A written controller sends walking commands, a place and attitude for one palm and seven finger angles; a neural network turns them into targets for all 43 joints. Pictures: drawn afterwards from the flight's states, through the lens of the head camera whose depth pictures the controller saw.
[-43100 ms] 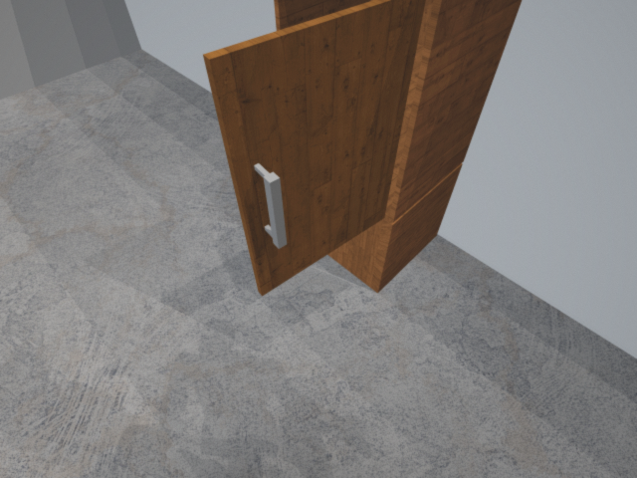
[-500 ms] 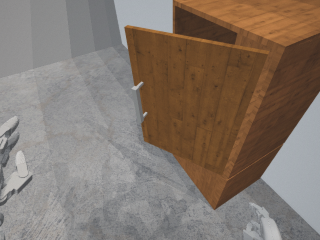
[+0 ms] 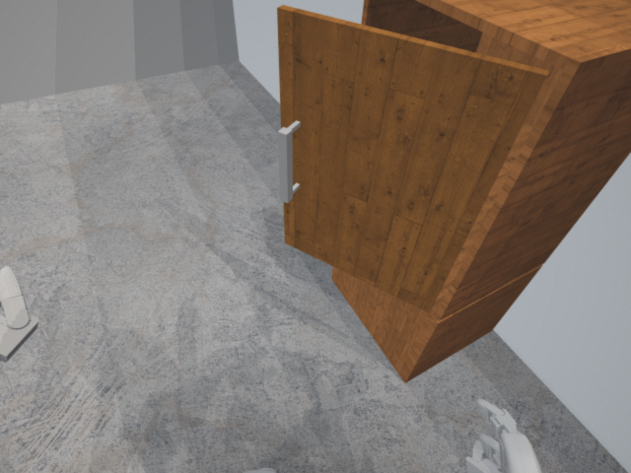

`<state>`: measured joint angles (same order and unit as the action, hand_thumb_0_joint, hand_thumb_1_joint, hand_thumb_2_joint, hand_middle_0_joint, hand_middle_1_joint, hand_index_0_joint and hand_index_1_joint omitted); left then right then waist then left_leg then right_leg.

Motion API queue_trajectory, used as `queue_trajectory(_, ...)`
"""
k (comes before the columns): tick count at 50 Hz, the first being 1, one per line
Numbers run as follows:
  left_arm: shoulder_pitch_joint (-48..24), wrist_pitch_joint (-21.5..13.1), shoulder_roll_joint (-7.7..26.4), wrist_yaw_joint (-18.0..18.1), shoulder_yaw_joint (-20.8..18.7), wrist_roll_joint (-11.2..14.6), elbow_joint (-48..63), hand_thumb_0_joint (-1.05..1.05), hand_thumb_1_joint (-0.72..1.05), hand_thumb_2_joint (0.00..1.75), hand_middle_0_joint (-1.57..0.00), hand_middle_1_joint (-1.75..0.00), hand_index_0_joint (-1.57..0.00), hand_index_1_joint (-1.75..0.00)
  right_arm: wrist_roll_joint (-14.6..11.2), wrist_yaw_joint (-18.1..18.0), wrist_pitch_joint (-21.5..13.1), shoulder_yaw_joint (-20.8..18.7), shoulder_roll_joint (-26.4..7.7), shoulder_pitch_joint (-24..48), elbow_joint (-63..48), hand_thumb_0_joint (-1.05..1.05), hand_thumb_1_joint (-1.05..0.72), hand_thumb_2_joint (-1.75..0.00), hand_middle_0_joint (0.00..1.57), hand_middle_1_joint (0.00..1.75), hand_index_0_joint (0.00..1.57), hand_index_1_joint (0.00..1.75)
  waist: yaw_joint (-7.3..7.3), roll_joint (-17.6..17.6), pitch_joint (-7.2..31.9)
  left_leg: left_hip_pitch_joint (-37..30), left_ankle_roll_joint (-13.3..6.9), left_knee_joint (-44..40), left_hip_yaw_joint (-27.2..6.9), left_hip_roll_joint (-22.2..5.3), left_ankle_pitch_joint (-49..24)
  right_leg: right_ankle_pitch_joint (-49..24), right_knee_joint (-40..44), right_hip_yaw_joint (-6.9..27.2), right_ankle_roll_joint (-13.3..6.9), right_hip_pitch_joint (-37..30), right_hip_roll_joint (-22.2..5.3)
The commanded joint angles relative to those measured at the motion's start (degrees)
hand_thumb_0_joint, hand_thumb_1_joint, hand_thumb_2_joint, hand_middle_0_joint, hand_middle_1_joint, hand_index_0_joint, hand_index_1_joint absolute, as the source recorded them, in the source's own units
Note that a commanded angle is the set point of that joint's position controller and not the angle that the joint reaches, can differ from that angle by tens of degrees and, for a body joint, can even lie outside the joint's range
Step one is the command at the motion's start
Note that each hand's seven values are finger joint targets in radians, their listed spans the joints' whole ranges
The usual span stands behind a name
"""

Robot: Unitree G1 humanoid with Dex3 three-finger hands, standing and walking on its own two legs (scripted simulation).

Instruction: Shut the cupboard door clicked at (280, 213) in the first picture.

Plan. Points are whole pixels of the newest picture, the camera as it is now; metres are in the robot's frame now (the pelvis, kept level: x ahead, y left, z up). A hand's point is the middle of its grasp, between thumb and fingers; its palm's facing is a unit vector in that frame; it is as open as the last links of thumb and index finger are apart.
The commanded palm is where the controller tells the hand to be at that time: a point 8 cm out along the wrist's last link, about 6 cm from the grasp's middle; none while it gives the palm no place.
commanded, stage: step back with the hand held close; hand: left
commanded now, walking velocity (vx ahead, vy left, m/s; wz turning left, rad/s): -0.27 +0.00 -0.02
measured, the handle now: (290, 163) +0.71 +0.11 -0.02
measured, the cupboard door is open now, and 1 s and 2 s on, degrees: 30 30 30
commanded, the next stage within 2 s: stop stepping back and stand still in 0.66 s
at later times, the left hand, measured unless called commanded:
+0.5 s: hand out of the picture +0.11 +0.29 +0.18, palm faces +0.51 -0.75 -0.43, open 7.4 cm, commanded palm +0.05 +0.31 +0.19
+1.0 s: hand out of the picture +0.05 +0.34 +0.18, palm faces +0.38 -0.86 -0.33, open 7.4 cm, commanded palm -0.02 +0.37 +0.19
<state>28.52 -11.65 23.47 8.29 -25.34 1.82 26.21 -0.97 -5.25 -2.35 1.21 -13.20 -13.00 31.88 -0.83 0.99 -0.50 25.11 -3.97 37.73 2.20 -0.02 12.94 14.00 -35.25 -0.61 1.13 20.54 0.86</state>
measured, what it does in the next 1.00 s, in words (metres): walks backwards: right foot, then left foot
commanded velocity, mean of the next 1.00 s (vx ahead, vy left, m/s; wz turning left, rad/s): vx -0.26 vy -0.04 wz -0.05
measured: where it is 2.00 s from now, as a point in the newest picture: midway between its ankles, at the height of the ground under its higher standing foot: outside the picture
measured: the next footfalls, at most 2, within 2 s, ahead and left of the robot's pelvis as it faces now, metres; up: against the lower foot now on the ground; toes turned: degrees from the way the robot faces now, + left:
right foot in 0.44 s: -0.12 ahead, -0.13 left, +0.00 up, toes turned +5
left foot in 0.82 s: +0.03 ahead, +0.10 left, +0.00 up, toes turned +1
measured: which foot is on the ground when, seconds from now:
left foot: down 0.00-0.72, up 0.74-0.80, down 0.82-1.00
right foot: down 0.00-0.26, up 0.28-0.42, down 0.44-0.84, up 0.86-1.00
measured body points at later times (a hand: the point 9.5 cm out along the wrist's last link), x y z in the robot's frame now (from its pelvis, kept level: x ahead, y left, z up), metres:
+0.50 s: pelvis -0.08 +0.01 -0.01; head -0.06 +0.03 +0.44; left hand +0.08 +0.33 +0.20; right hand +0.11 -0.22 -0.08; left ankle +0.09 +0.09 -0.72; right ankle -0.16 -0.13 -0.72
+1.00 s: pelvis -0.17 +0.07 +0.02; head -0.16 +0.13 +0.46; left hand +0.03 +0.38 +0.20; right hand -0.04 -0.17 -0.05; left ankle -0.01 +0.10 -0.72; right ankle -0.23 -0.05 -0.67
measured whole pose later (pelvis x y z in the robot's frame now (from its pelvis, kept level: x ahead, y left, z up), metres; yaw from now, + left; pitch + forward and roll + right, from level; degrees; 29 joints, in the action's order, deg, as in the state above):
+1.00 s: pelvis -0.17 +0.07 +0.02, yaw -2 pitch +0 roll -7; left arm 27.7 -9.3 24.8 8.0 -25.0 4.5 30.6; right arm 0.4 -2.7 -5.6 0.6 -9.6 -14.4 35.5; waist 1.3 -0.7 -0.1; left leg 24.9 -1.6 21.9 4.3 -2.0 3.4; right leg 30.6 -44.6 -2.3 -1.1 15.8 7.5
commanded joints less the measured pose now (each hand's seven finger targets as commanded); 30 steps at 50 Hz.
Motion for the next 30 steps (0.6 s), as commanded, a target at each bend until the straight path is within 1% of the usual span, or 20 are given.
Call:
queue_trajectory(1,-4.19,-4.75,10.41,1.35,-6.65,-0.52,12.68,0.0,0.9,0.9,-0.2,-0.3,-0.2,-0.3,0.48,-0.01,-3.96,-4.0,-7.95,5.42,-8.31,0.0,-0.9,-0.9,0.2,0.3,0.2,0.3,0.84,3.03,3.99,19.16,-1.27,-14.41,-8.52,-6.73,28.19,5.4,1.11,7.85,-1.77,-15.91,-1.98)
queue_trajectory(4,-3.77,-5.11,11.93,2.19,-6.67,0.17,14.03,0.0,0.9,0.9,-0.2,-0.3,-0.2,-0.3,1.04,0.74,-3.94,-3.74,-6.68,4.51,-6.72,0.0,-0.9,-0.9,0.2,0.3,0.2,0.3,1.41,-4.11,3.5,7.18,2.06,-2.76,-4.6,-2.14,17.97,11.23,13.21,17.14,-5.53,-0.69,-9.78)
queue_trajectory(5,-4.37,-5.19,13.6,2.64,-7.7,0.17,14.67,0.0,0.9,0.9,-0.2,-0.3,-0.2,-0.3,1.28,0.91,-3.74,-3.9,-6.8,4.21,-5.8,0.0,-0.9,-0.9,0.2,0.3,0.2,0.3,1.56,-5.38,4.2,3.78,2.94,-0.89,-3.82,-1.56,14.48,10.32,14.96,18.1,-6.6,1.53,-11.81)
queue_trajectory(6,-4.13,-5.2,12.41,2.79,-6.27,0.37,14.77,0.0,0.9,0.9,-0.2,-0.3,-0.2,-0.3,1.26,1.05,-3.51,-3.46,-5.9,4.12,-5.58,0.0,-0.9,-0.9,0.2,0.3,0.2,0.3,1.89,-5.89,4.69,1.17,3.2,-0.67,-3.72,-1.28,11.77,9.17,15.23,16.43,-6.64,3.09,-12.43)
queue_trajectory(8,-3.66,-5.65,13.15,3.19,-6.85,0.43,14.71,0.0,0.9,0.9,-0.2,-0.3,-0.2,-0.3,1.0,0.84,-3.35,-3.53,-6.13,4.64,-5.45,0.0,-0.9,-0.9,0.2,0.3,0.2,0.3,2.07,-4.12,5.08,-0.71,2.61,-3.5,-4.49,-1.98,11.71,10.1,14.49,12.6,-5.03,4.54,-10.07)
queue_trajectory(10,-2.2,-6.18,14.32,3.42,-8.85,0.24,13.84,0.0,0.9,0.9,-0.2,-0.3,-0.2,-0.3,0.9,0.25,-3.66,-3.79,-7.31,5.71,-5.89,0.0,-0.9,-0.9,0.2,0.3,0.2,0.3,1.74,1.51,4.36,4.26,1.05,-11.62,-8.47,-5.07,16.57,10.97,9.55,7.7,-2.79,0.37,-4.9)
queue_trajectory(11,-1.1,-6.65,13.05,3.2,-8.86,0.02,13.41,0.0,0.9,0.9,-0.2,-0.3,-0.2,-0.3,0.69,0.01,-3.95,-3.65,-7.43,6.08,-6.33,0.0,-0.9,-0.9,0.2,0.3,0.2,0.3,1.54,5.11,4.93,10.87,-0.56,-17.23,-11.43,-8.4,23.08,9.96,3.27,4.96,-1.47,-6.15,-1.8)
queue_trajectory(12,-1.12,-7.08,12.42,2.96,-9.48,-0.26,13.51,0.0,0.9,0.9,-0.2,-0.3,-0.2,-0.3,0.56,-0.12,-4.52,-3.82,-8.33,6.8,-6.7,0.0,-0.9,-0.9,0.2,0.3,0.2,0.3,1.05,10.93,5.78,19.48,-2.53,-24.18,-16.14,-12.84,30.81,6.14,-6.33,2.23,-0.38,-15.11,1.94)
queue_trajectory(13,-1.42,-7.35,12.8,2.69,-10.67,-0.21,13.99,0.0,0.9,0.9,-0.2,-0.3,-0.2,-0.3,0.88,-0.22,-5.07,-4.23,-8.34,7.04,-6.65,0.0,-0.9,-0.9,0.2,0.3,0.2,0.3,0.41,14.23,6.79,23.08,-3.73,-27.99,-19.74,-16.18,31.71,3.04,-12.84,0.57,0.11,-19.53,4.42)
queue_trajectory(15,-1.4,-7.75,15.03,1.89,-12.53,0.05,15.51,0.0,0.9,0.9,-0.2,-0.3,-0.2,-0.3,1.18,0.14,-6.3,-5.13,-8.02,6.95,-6.25,0.0,-0.9,-0.9,0.2,0.3,0.2,0.3,0.23,10.25,10.03,17.11,-3.8,-26.65,-19.82,-17.78,26.13,6.1,-15.44,1.52,-0.06,-17.82,5.15)
queue_trajectory(16,0.48,-7.72,13.0,1.44,-11.06,0.38,14.24,0.0,0.9,0.9,-0.2,-0.3,-0.2,-0.3,1.09,0.41,-6.66,-5.13,-7.85,7.25,-6.24,0.0,-0.9,-0.9,0.2,0.3,0.2,0.3,0.17,9.71,9.31,16.85,-3.55,-25.85,-17.85,-17.62,26.43,8.53,-14.85,1.6,-0.39,-17.2,5.01)
queue_trajectory(18,2.23,-7.38,11.98,1.03,-10.3,0.97,12.45,0.0,0.9,0.9,-0.2,-0.3,-0.2,-0.3,1.31,0.75,-6.96,-5.0,-7.81,7.46,-5.79,0.0,-0.9,-0.9,0.2,0.3,0.2,0.3,0.29,12.93,5.91,18.25,-2.33,-26.05,-14.8,-16.99,27.59,11.29,-10.55,0.78,-1.35,-16.85,4.9)
queue_trajectory(20,1.1,-7.61,11.83,0.69,-9.24,1.45,13.03,0.0,0.9,0.9,-0.2,-0.3,-0.2,-0.3,1.64,1.16,-7.53,-4.73,-7.36,6.97,-4.26,0.0,-0.9,-0.9,0.2,0.3,0.2,0.3,0.65,11.11,4.75,11.4,-0.14,-23.84,-12.7,-15.1,22.8,10.97,0.1,1.65,-2.44,-12.6,3.32)
queue_trajectory(22,-2.16,-8.76,12.12,0.86,-7.58,2.33,15.25,0.0,0.9,0.9,-0.2,-0.3,-0.2,-0.3,1.67,1.31,-7.72,-4.23,-6.15,6.08,-2.79,0.0,-0.9,-0.9,0.2,0.3,0.2,0.3,1.17,5.2,7.53,-4.19,3.79,-16.11,-7.6,-10.92,11.0,9.61,12.43,8.95,-4.64,-1.7,-1.69)
queue_trajectory(23,-3.99,-9.32,12.48,1.38,-7.05,2.23,15.45,0.0,0.9,0.9,-0.2,-0.3,-0.2,-0.3,1.72,1.16,-7.55,-3.98,-5.24,5.6,-2.04,0.0,-0.9,-0.9,0.2,0.3,0.2,0.3,1.57,2.01,9.8,-11.61,5.32,-10.88,-3.94,-9.07,1.86,3.76,14.88,13.31,-5.58,2.99,-5.65)
queue_trajectory(24,-6.58,-9.55,13.09,1.93,-6.55,1.58,15.19,0.0,0.9,0.9,-0.2,-0.3,-0.2,-0.3,2.0,0.76,-7.67,-3.75,-4.94,5.56,-1.07,0.0,-0.9,-0.9,0.2,0.3,0.2,0.3,1.8,0.37,13.54,-18.61,6.28,-8.16,0.23,-7.59,-9.45,-8.11,14.96,12.8,-4.91,3.96,-7.26)
queue_trajectory(25,-10.76,-9.04,12.73,1.75,-3.89,1.65,17.95,0.0,0.9,0.9,-0.2,-0.3,-0.2,-0.3,0.61,0.61,-7.84,-4.69,-4.75,5.98,-0.55,0.0,-0.9,-0.9,0.2,0.3,0.2,0.3,2.22,-6.47,17.19,-23.21,5.49,-6.16,1.24,-5.81,-11.26,-16.69,12.42,10.64,-2.1,3.26,-6.44)
queue_trajectory(26,-10.01,-8.02,14.6,1.82,-5.29,1.45,17.03,0.0,0.9,0.9,-0.2,-0.3,-0.2,-0.3,0.06,0.08,-7.81,-5.09,-5.41,7.14,-1.86,0.0,-0.9,-0.9,0.2,0.3,0.2,0.3,2.5,-7.35,16.18,-24.68,4.3,-5.7,0.96,-6.1,-12.26,-18.17,11.72,9.15,0.03,4.85,-5.54)
queue_trajectory(28,-7.81,-7.17,14.77,1.32,-6.51,1.65,15.49,0.0,0.9,0.9,-0.2,-0.3,-0.2,-0.3,0.21,-0.26,-7.05,-4.52,-5.09,9.47,-3.08,0.0,-0.9,-0.9,0.2,0.3,0.2,0.3,1.85,-1.06,12.65,-22.96,3.33,-9.44,-0.15,-7.8,-9.09,-7.77,11.02,6.45,0.45,6.6,-2.79)
queue_trajectory(30,-5.53,-7.07,15.09,0.79,-8.37,2.17,13.64,0.0,0.9,0.9,-0.2,-0.3,-0.2,-0.3,0.95,-0.13,-6.23,-4.56,-5.78,10.4,-3.54,0.0,-0.9,-0.9,0.2,0.3,0.2,0.3,1.5,7.38,7.69,-13.99,3.89,-18.35,-4.19,-9.91,5.27,10.17,10.64,4.19,-1.62,4.66,0.69)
